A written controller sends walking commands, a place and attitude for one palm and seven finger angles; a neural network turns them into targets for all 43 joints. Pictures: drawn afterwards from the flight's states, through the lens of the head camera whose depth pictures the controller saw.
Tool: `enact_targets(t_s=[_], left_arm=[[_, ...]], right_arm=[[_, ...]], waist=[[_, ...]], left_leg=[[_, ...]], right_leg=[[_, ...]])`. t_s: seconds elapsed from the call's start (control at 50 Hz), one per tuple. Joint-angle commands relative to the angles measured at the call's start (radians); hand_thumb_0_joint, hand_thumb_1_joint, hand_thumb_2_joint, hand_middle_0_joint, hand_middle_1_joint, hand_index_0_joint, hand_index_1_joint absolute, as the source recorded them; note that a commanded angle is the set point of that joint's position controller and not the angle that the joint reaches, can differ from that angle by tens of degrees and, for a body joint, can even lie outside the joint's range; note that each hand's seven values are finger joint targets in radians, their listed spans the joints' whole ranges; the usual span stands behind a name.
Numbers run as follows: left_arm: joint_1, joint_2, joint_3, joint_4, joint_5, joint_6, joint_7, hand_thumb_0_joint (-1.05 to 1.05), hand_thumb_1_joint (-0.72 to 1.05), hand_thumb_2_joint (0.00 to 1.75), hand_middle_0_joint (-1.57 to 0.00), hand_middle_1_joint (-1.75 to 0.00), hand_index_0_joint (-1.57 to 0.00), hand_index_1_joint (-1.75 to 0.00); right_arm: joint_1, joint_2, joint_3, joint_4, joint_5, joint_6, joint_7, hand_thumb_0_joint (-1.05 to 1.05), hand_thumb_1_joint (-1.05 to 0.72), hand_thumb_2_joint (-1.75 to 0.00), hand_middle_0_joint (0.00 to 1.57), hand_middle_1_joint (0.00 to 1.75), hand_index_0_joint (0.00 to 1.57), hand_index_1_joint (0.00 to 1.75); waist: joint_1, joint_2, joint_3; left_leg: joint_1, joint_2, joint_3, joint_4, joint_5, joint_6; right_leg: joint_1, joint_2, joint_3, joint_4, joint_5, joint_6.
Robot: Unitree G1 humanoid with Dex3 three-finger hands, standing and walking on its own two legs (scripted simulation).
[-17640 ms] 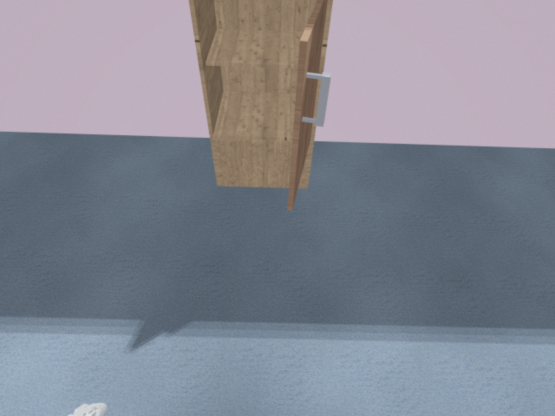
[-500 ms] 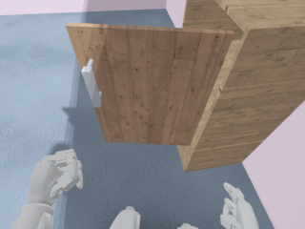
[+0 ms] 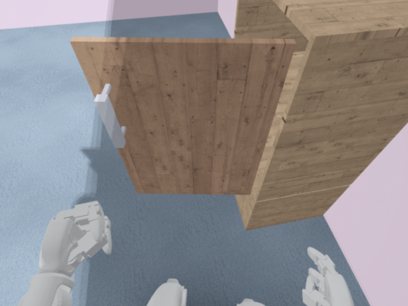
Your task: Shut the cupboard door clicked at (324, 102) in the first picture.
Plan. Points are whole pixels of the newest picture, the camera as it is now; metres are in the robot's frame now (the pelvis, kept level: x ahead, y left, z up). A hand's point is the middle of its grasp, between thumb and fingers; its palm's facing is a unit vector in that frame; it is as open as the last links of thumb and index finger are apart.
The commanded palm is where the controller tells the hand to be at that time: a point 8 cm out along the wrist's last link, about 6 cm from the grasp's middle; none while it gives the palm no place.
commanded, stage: bring the fist close to the handle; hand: left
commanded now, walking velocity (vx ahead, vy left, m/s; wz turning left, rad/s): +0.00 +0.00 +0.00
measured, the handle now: (113, 117) +0.50 +0.25 +0.06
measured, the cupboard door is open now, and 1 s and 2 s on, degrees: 78 78 75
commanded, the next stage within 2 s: push the door shut along its arc in 1.42 s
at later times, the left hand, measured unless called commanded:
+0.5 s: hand (107, 189) +0.31 +0.21 +0.07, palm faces +0.05 -1.00 -0.03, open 3.1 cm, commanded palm +0.29 +0.26 +0.07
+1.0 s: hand (113, 154) +0.39 +0.22 +0.07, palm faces +0.07 -1.00 -0.02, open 3.1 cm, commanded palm +0.38 +0.27 +0.07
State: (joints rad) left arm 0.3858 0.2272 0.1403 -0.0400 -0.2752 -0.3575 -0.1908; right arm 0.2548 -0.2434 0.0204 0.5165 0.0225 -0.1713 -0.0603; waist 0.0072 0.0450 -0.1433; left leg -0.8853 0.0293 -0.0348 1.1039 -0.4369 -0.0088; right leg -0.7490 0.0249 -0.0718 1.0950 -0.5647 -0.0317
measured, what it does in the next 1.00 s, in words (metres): stands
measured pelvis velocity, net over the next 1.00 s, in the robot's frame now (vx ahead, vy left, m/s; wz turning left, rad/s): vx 0.00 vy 0.01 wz -0.02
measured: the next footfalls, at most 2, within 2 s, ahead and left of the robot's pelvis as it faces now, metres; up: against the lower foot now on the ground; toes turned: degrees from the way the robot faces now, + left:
none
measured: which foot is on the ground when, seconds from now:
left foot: down 0.00-1.00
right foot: down 0.00-1.00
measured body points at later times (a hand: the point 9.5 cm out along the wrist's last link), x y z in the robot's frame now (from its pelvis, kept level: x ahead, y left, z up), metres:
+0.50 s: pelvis +0.01 +0.00 +0.01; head +0.06 +0.00 +0.45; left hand +0.30 +0.26 +0.07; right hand +0.16 -0.24 -0.08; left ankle +0.06 +0.12 -0.66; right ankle -0.01 -0.10 -0.66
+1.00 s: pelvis +0.00 +0.01 +0.01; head +0.07 +0.02 +0.45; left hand +0.38 +0.27 +0.07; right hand +0.11 -0.25 -0.10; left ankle +0.06 +0.12 -0.66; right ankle -0.01 -0.10 -0.66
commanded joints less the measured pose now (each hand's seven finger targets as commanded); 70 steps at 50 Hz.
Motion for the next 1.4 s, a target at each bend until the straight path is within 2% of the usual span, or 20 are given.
enact_targets(t_s=[0.0, 0.04, 0.1, 0.26, 0.32, 0.38, 0.44, 0.58, 0.64, 0.68, 0.74, 0.82, 0.94, 0.98, 1.0, 1.04, 1.1, 1.22, 1.28, 1.38], left_arm=[[-0.073, 0.120, 0.069, -0.211, -0.020, -0.063, -0.005, 0.00, 0.90, 0.90, -1.30, -1.50, -1.30, -1.50], [-0.159, 0.155, 0.088, -0.192, -0.011, -0.066, 0.001, 0.00, 0.90, 0.90, -1.30, -1.50, -1.30, -1.50], [-0.266, 0.149, 0.095, -0.149, -0.013, -0.073, -0.003, 0.00, 0.90, 0.90, -1.30, -1.50, -1.30, -1.50], [-0.392, 0.191, 0.141, -0.008, -0.019, -0.014, -0.026, 0.00, 0.90, 0.90, -1.30, -1.50, -1.30, -1.50], [-0.447, 0.179, 0.143, 0.030, -0.025, -0.012, -0.033, 0.00, 0.90, 0.90, -1.30, -1.50, -1.30, -1.50], [-0.490, 0.170, 0.128, 0.066, -0.016, -0.017, -0.027, 0.00, 0.90, 0.90, -1.30, -1.50, -1.30, -1.50], [-0.545, 0.212, 0.166, 0.133, -0.010, -0.030, -0.021, 0.00, 0.90, 0.90, -1.30, -1.50, -1.30, -1.50], [-0.720, 0.208, 0.153, 0.204, 0.009, -0.063, -0.017, 0.00, 0.90, 0.90, -1.30, -1.50, -1.30, -1.50], [-0.781, 0.254, 0.195, 0.278, 0.010, -0.067, -0.013, 0.00, 0.90, 0.90, -1.30, -1.50, -1.30, -1.50], [-0.819, 0.244, 0.185, 0.308, 0.016, -0.071, -0.021, 0.00, 0.90, 0.90, -1.30, -1.50, -1.30, -1.50], [-0.889, 0.280, 0.206, 0.360, 0.024, -0.076, -0.023, 0.00, 0.90, 0.90, -1.30, -1.50, -1.30, -1.50], [-0.976, 0.244, 0.166, 0.409, 0.029, -0.082, -0.028, 0.00, 0.90, 0.90, -1.30, -1.50, -1.30, -1.50], [-1.150, 0.330, 0.221, 0.571, 0.058, -0.084, -0.015, 0.00, 0.90, 0.90, -1.30, -1.50, -1.30, -1.50], [-1.200, 0.369, 0.253, 0.595, 0.068, -0.097, -0.014, 0.00, 0.90, 0.90, -1.30, -1.50, -1.30, -1.50], [-1.227, 0.346, 0.231, 0.601, 0.068, -0.103, -0.018, 0.00, 0.90, 0.90, -1.30, -1.50, -1.30, -1.50], [-1.154, 0.352, 0.245, 0.617, 0.067, -0.109, -0.027, 0.00, 0.90, 0.90, -1.30, -1.50, -1.30, -1.50], [-1.098, 0.341, 0.244, 0.657, 0.057, -0.093, -0.045, 0.00, 0.90, 0.90, -1.30, -1.50, -1.30, -1.50], [-1.162, 0.364, 0.264, 0.612, 0.053, -0.108, -0.036, 0.00, 0.90, 0.90, -1.30, -1.50, -1.30, -1.50], [-1.167, 0.336, 0.236, 0.572, 0.056, -0.135, -0.031, 0.00, 0.90, 0.90, -1.30, -1.50, -1.30, -1.50], [-1.170, 0.358, 0.249, 0.618, 0.059, -0.133, -0.037, 0.00, 0.90, 0.90, -1.30, -1.50, -1.30, -1.50]], right_arm=[[-0.055, -0.113, -0.052, -0.159, 0.006, -0.051, -0.008, 0.00, -0.90, -0.90, 0.20, 0.30, 0.20, 0.30], [-0.051, -0.118, -0.048, -0.142, 0.003, -0.050, -0.012, 0.00, -0.90, -0.90, 0.20, 0.30, 0.20, 0.30], [-0.052, -0.119, -0.049, -0.124, 0.003, -0.055, -0.016, 0.00, -0.90, -0.90, 0.20, 0.30, 0.20, 0.30], [-0.042, -0.128, -0.046, -0.100, 0.008, -0.042, -0.022, 0.00, -0.90, -0.90, 0.20, 0.30, 0.20, 0.30], [-0.042, -0.128, -0.047, -0.093, 0.009, -0.037, -0.019, 0.00, -0.90, -0.90, 0.20, 0.30, 0.20, 0.30], [-0.035, -0.131, -0.050, -0.087, 0.008, -0.034, -0.015, 0.00, -0.90, -0.90, 0.20, 0.30, 0.20, 0.30], [-0.023, -0.141, -0.052, -0.070, 0.004, -0.026, -0.014, 0.00, -0.90, -0.90, 0.20, 0.30, 0.20, 0.30], [-0.013, -0.146, -0.060, -0.047, 0.005, -0.012, -0.009, 0.00, -0.90, -0.90, 0.20, 0.30, 0.20, 0.30], [0.002, -0.154, -0.061, -0.030, 0.003, -0.001, -0.012, 0.00, -0.90, -0.90, 0.20, 0.30, 0.20, 0.30], [0.000, -0.150, -0.059, -0.031, 0.006, 0.005, -0.010, 0.00, -0.90, -0.90, 0.20, 0.30, 0.20, 0.30], [0.019, -0.159, -0.063, -0.016, 0.005, 0.013, -0.010, 0.00, -0.90, -0.90, 0.20, 0.30, 0.20, 0.30], [0.032, -0.159, -0.065, -0.008, 0.007, 0.019, -0.005, 0.00, -0.90, -0.90, 0.20, 0.30, 0.20, 0.30], [0.069, -0.172, -0.062, 0.020, 0.002, 0.042, -0.007, 0.00, -0.90, -0.90, 0.20, 0.30, 0.20, 0.30], [0.075, -0.171, -0.064, 0.024, 0.000, 0.049, -0.006, 0.00, -0.90, -0.90, 0.20, 0.30, 0.20, 0.30], [0.079, -0.168, -0.063, 0.026, 0.000, 0.050, -0.003, 0.00, -0.90, -0.90, 0.20, 0.30, 0.20, 0.30], [0.092, -0.173, -0.069, 0.016, -0.002, 0.054, 0.006, 0.00, -0.90, -0.90, 0.20, 0.30, 0.20, 0.30], [0.103, -0.172, -0.072, 0.010, 0.003, 0.070, 0.012, 0.00, -0.90, -0.90, 0.20, 0.30, 0.20, 0.30], [0.106, -0.171, -0.074, 0.007, 0.005, 0.087, 0.010, 0.00, -0.90, -0.90, 0.20, 0.30, 0.20, 0.30], [0.106, -0.167, -0.076, 0.012, 0.003, 0.084, 0.011, 0.00, -0.90, -0.90, 0.20, 0.30, 0.20, 0.30], [0.108, -0.172, -0.075, 0.026, 0.003, 0.088, 0.007, 0.00, -0.90, -0.90, 0.20, 0.30, 0.20, 0.30]], waist=[[-0.010, -0.024, -0.154], [-0.023, -0.017, -0.136], [-0.029, -0.016, -0.164], [-0.015, -0.033, -0.216], [-0.009, 0.010, -0.233], [-0.018, -0.002, -0.230], [-0.018, -0.022, -0.226], [-0.029, 0.031, -0.275], [-0.035, -0.020, -0.277], [-0.031, 0.022, -0.279], [-0.039, 0.017, -0.299], [-0.056, 0.034, -0.296], [-0.073, 0.001, -0.279], [-0.064, 0.035, -0.322], [-0.073, 0.045, -0.330], [-0.053, 0.043, -0.377], [-0.055, -0.004, -0.349], [-0.065, 0.003, -0.323], [-0.071, 0.053, -0.352], [-0.076, 0.028, -0.332]], left_leg=[[0.178, -0.029, 0.004, -0.130, 0.130, 0.038], [0.169, -0.026, 0.001, -0.120, 0.124, 0.040], [0.173, -0.025, 0.002, -0.113, 0.119, 0.039], [0.190, -0.025, 0.008, -0.134, 0.177, 0.039], [0.232, -0.026, 0.009, -0.155, 0.205, 0.035], [0.253, -0.022, 0.008, -0.165, 0.211, 0.035], [0.234, -0.021, 0.007, -0.163, 0.210, 0.036], [0.292, -0.017, 0.006, -0.178, 0.222, 0.032], [0.270, -0.016, 0.006, -0.174, 0.217, 0.036], [0.273, -0.018, 0.011, -0.181, 0.210, 0.032], [0.289, -0.013, 0.003, -0.178, 0.210, 0.033], [0.321, -0.009, -0.005, -0.188, 0.203, 0.029], [0.263, -0.010, -0.012, -0.178, 0.149, 0.034], [0.275, -0.009, -0.010, -0.171, 0.171, 0.032], [0.291, -0.009, -0.010, -0.168, 0.179, 0.032], [0.312, -0.009, -0.011, -0.167, 0.216, 0.031], [0.276, -0.009, 0.005, -0.169, 0.233, 0.035], [0.263, -0.010, 0.006, -0.176, 0.197, 0.038], [0.315, -0.008, 0.003, -0.172, 0.226, 0.036], [0.284, -0.009, 0.004, -0.170, 0.204, 0.039]], right_leg=[[0.045, -0.009, 0.091, -0.225, 0.202, 0.022], [0.020, -0.003, 0.086, -0.216, 0.192, 0.019], [0.008, -0.004, 0.087, -0.210, 0.183, 0.018], [0.080, -0.008, 0.094, -0.218, 0.278, 0.023], [0.083, -0.004, 0.073, -0.208, 0.322, 0.018], [0.067, -0.002, 0.059, -0.207, 0.331, 0.019], [0.069, 0.000, 0.065, -0.206, 0.333, 0.017], [0.038, 0.003, 0.051, -0.196, 0.335, 0.010], [0.049, 0.007, 0.057, -0.201, 0.338, 0.014], [0.048, 0.003, 0.059, -0.201, 0.332, 0.012], [0.030, 0.008, 0.054, -0.200, 0.321, 0.009], [-0.006, 0.008, 0.043, -0.205, 0.307, 0.008], [-0.029, 0.010, 0.049, -0.207, 0.255, 0.010], [-0.023, 0.007, 0.055, -0.196, 0.272, 0.007], [-0.032, 0.008, 0.053, -0.195, 0.279, 0.008], [-0.006, 0.014, 0.049, -0.189, 0.304, 0.003], [0.021, 0.013, 0.054, -0.200, 0.345, 0.011], [0.010, 0.015, 0.058, -0.208, 0.313, 0.013], [-0.004, 0.017, 0.053, -0.201, 0.331, 0.010], [-0.001, 0.017, 0.059, -0.205, 0.323, 0.013]])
